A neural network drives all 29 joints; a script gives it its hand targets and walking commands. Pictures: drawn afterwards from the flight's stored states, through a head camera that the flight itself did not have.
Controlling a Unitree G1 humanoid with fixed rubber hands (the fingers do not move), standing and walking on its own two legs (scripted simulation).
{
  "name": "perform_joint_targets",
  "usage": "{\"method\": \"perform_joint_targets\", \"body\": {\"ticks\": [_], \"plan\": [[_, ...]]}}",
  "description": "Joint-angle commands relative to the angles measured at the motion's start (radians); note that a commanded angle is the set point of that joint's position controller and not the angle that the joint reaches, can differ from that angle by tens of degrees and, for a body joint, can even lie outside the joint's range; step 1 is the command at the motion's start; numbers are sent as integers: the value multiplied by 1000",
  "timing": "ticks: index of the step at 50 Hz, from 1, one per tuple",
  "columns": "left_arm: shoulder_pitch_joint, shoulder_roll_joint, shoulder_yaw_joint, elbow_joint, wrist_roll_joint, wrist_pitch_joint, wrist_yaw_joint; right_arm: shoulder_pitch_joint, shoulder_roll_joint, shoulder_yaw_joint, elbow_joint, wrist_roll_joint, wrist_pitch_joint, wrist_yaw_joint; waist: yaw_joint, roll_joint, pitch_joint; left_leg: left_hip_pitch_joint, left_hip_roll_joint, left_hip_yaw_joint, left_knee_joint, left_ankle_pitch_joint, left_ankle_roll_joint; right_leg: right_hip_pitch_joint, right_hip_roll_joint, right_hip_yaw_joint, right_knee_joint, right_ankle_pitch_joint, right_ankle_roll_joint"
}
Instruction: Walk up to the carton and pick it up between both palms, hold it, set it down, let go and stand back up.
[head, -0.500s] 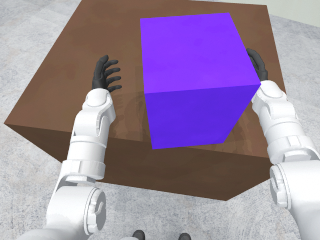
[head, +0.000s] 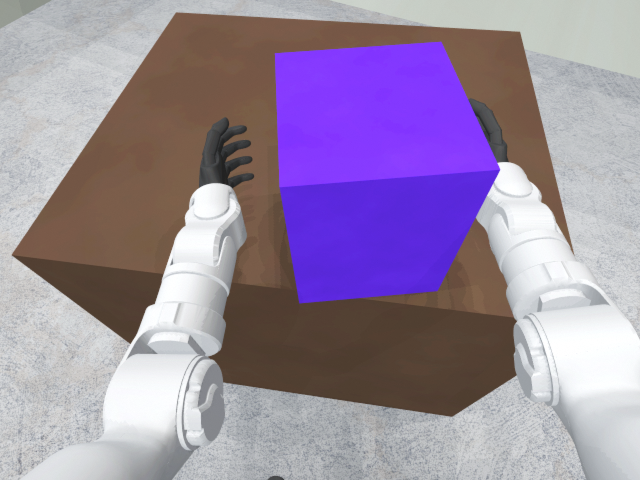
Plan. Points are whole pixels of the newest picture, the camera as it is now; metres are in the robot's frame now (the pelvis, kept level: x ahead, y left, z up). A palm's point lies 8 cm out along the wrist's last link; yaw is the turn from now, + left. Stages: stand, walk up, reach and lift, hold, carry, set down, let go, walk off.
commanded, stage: reach and lift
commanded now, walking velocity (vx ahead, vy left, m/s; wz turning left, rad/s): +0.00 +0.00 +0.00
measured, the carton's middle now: (364, 183) +0.47 +0.03 +0.08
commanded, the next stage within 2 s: none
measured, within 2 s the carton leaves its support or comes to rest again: leaves its support in 1.92 s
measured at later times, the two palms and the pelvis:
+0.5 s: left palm (245, 184) +0.42 +0.17 +0.10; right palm (485, 171) +0.48 -0.12 +0.11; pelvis +0.01 +0.00 +0.01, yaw -1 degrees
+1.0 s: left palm (246, 184) +0.42 +0.17 +0.11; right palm (484, 181) +0.47 -0.12 +0.10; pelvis +0.04 +0.01 +0.01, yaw +0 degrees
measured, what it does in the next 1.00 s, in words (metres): stands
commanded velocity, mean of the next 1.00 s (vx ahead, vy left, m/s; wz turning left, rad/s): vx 0.00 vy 0.00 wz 0.00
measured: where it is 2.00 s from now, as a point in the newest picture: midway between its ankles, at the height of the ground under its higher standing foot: outside the picture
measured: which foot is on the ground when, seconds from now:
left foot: down 0.00-1.00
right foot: down 0.00-1.00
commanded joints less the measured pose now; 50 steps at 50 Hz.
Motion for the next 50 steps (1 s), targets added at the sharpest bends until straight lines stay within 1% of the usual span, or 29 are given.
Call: {"method": "perform_joint_targets", "body": {"ticks": [1,6,9,12,13,15,17,19,22,23,24,26,29,34,35,36,38,39,41,42,45,48,50], "plan": [[-489,77,-11,-171,19,-90,3,-560,-64,-44,-183,-31,-52,-14,2,-97,-711,75,-87,49,-5,216,21,508,-13,43,63,313,78],[-514,22,27,-160,61,-129,-2,-572,33,-58,-198,-67,-50,-17,13,-102,-737,75,-92,50,-9,237,28,530,-18,43,65,328,87],[-513,-17,74,-160,114,-150,-16,-566,107,-73,-200,-107,-54,-16,25,-109,-739,74,-97,56,-21,255,32,567,-23,42,68,367,98],[-490,-6,145,-159,188,-157,-28,-539,117,-91,-206,-149,-68,-18,39,-114,-736,61,-100,71,-41,265,33,631,-24,47,83,430,104],[-489,-28,160,-156,205,-159,-33,-543,154,-91,-210,-155,-68,-20,45,-118,-717,61,-100,74,-47,262,36,646,-25,47,85,449,110],[-496,-63,171,-149,221,-171,-55,-536,195,-109,-203,-193,-78,-11,39,-127,-695,57,-102,85,-60,248,38,667,-32,45,82,476,115],[-492,-97,184,-139,241,-190,-75,-525,245,-128,-200,-239,-92,5,37,-136,-691,60,-103,95,-71,242,43,673,-35,41,75,474,115],[-496,-153,196,-127,273,-205,-102,-510,333,-157,-184,-306,-106,30,36,-142,-680,63,-105,105,-80,238,48,682,-41,35,69,470,116],[-488,-356,180,-91,346,-195,-175,-464,609,-211,-145,-470,-125,104,36,-141,-640,83,-100,120,-102,222,57,699,-49,17,59,469,108],[-466,-407,168,-82,362,-186,-195,-441,669,-222,-137,-507,-132,126,36,-134,-626,94,-99,122,-106,220,61,708,-51,11,57,479,104],[-441,-435,159,-74,372,-176,-207,-423,698,-228,-130,-528,-139,142,36,-129,-608,100,-98,122,-109,217,63,717,-53,7,57,493,103],[-411,-453,155,-65,380,-164,-216,-406,717,-234,-120,-549,-152,159,35,-131,-557,98,-99,124,-115,205,69,733,-56,2,61,518,109],[-384,-467,147,-67,387,-150,-219,-388,726,-233,-102,-557,-163,167,35,-123,-486,108,-97,125,-121,193,76,728,-57,-2,60,517,115],[-347,-488,106,-107,386,-121,-211,-365,728,-209,-91,-535,-171,168,27,-93,-445,144,-98,121,-102,236,74,696,-49,-7,56,520,104],[-277,-512,80,-146,419,-93,-202,-297,688,-245,-67,-521,-163,171,-17,-42,-391,239,-90,111,-99,260,63,652,-44,-30,30,411,79],[-250,-525,67,-186,424,-67,-195,-282,672,-248,-76,-513,-160,175,-12,-36,-390,311,-86,108,-82,320,56,591,-31,-44,4,350,65],[-229,-530,39,-235,418,-30,-189,-276,656,-242,-101,-496,-157,180,-20,-42,-379,379,-85,99,-53,387,54,530,-21,-53,-22,317,54],[-225,-529,31,-255,415,-19,-187,-277,655,-232,-116,-488,-156,183,-19,-49,-372,382,-85,97,-48,397,56,525,-21,-55,-23,327,55],[-204,-554,4,-296,410,-2,-184,-259,648,-226,-122,-481,-161,189,-30,-33,-375,402,-83,89,-40,431,49,520,-19,-63,-13,373,58],[-190,-554,1,-310,410,3,-184,-253,650,-212,-130,-475,-163,190,-28,-38,-380,407,-85,89,-34,445,52,526,-19,-64,-10,398,60],[-151,-571,-22,-345,411,14,-182,-242,642,-194,-150,-466,-176,192,-31,-26,-393,412,-84,83,-24,478,50,530,-20,-69,7,462,63],[-106,-582,-34,-357,414,27,-185,-232,640,-173,-170,-457,-183,189,-27,-24,-367,398,-85,79,-25,478,56,540,-24,-64,16,499,65],[-93,-584,-38,-362,412,36,-188,-225,639,-166,-175,-457,-182,184,-31,-31,-352,390,-85,79,-29,460,61,540,-27,-61,17,496,65]]}}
